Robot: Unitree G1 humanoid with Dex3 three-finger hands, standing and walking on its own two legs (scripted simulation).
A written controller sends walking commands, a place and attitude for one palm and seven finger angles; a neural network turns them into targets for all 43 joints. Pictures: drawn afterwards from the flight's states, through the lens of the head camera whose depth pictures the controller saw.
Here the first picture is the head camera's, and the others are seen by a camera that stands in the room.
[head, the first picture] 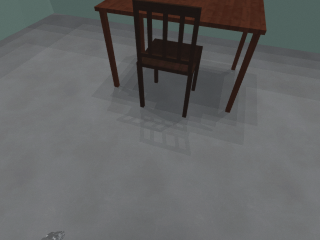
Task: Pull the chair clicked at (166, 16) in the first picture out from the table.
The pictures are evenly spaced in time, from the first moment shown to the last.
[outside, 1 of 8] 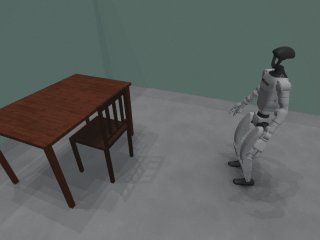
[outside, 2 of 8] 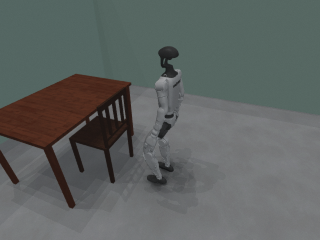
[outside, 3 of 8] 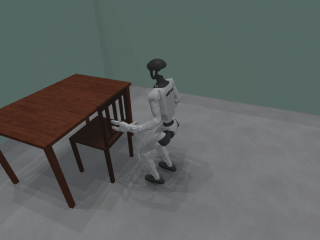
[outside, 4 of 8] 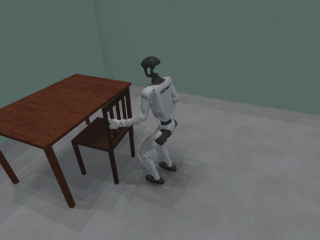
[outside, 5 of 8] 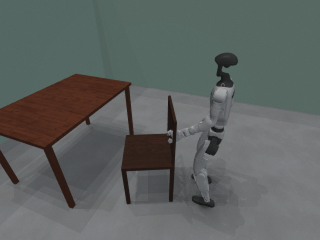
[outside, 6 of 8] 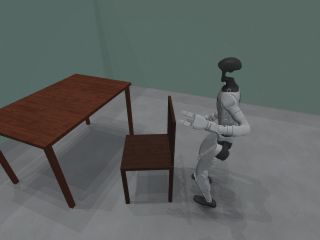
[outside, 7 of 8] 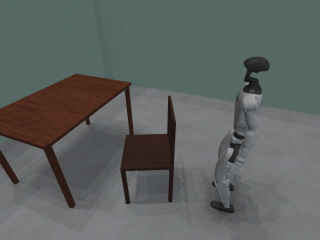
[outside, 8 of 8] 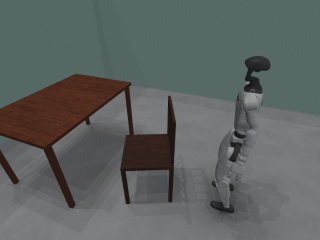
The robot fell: no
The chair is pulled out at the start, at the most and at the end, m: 0.00 0.55 0.55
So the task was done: yes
